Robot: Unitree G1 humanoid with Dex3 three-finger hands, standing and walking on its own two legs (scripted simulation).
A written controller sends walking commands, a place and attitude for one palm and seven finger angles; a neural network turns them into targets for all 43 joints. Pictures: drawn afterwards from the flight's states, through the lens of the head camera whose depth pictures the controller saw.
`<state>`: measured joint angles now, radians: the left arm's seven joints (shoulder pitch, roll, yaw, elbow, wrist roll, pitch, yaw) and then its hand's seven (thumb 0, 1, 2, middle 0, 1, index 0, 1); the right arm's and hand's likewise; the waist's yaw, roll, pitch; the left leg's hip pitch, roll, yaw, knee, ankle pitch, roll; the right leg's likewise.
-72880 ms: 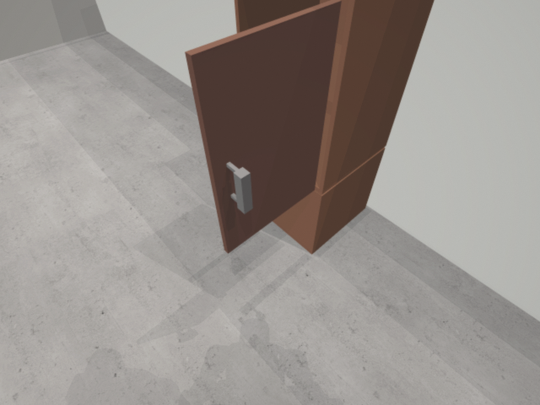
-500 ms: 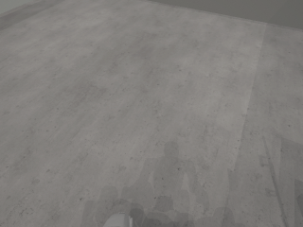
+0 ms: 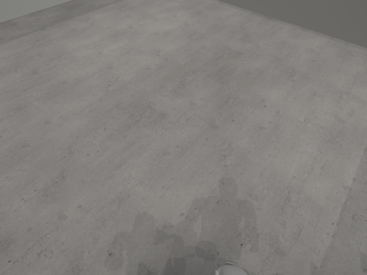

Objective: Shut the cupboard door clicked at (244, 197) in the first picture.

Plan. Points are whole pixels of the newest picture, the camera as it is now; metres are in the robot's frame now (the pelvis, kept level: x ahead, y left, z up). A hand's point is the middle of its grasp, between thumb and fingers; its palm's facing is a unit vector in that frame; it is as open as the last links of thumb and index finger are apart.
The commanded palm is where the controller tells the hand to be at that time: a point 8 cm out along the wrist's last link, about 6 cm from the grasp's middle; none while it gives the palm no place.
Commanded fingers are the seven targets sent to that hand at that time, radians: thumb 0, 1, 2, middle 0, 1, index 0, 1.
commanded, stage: turn to face it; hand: left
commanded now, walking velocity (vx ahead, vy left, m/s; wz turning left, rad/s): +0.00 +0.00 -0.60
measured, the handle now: out of the picture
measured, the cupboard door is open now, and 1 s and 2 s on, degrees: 19 19 19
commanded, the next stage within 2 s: none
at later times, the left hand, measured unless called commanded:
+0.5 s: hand (120, 252) +0.19 +0.18 -0.18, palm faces -0.20 -0.96 -0.20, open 7.4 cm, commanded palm none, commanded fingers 0.00 0.90 0.90 -0.20 -0.30 -0.20 -0.30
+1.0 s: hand (164, 210) +0.31 +0.08 -0.15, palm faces -0.56 -0.79 -0.27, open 7.4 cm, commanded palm none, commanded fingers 0.00 0.90 0.90 -0.20 -0.30 -0.20 -0.30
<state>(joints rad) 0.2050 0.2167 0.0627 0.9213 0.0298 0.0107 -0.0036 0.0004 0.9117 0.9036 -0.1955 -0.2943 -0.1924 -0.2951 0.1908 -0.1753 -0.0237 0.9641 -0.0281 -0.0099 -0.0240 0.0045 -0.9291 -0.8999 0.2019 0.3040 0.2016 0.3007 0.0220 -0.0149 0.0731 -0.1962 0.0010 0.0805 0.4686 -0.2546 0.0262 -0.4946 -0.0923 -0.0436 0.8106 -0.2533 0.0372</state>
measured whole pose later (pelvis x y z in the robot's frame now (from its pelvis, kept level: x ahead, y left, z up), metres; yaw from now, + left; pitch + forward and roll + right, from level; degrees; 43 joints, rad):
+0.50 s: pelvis +0.08 +0.00 -0.01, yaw -16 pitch +2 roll -1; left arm 0.21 0.22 0.09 0.93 0.02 0.06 -0.01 0.00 0.91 0.90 -0.20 -0.30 -0.20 -0.30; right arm 0.16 -0.20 -0.03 0.90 -0.02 0.01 -0.04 0.01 -0.91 -0.90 0.20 0.30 0.20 0.30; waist 0.02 -0.03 0.06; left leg -0.29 0.02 0.00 0.54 -0.30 0.00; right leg -0.40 0.09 0.10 0.63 -0.33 -0.01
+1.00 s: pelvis +0.10 -0.03 +0.00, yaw -35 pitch +1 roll +0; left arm 0.14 0.22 0.05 0.85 0.03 0.04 -0.01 0.00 0.91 0.90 -0.20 -0.29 -0.20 -0.30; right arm 0.18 -0.27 -0.05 0.91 -0.02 0.07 -0.03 0.01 -0.91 -0.90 0.20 0.30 0.20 0.30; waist -0.02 0.03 0.11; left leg -0.49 0.08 0.04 1.09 -0.45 -0.09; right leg -0.27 0.01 0.01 0.55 -0.29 -0.02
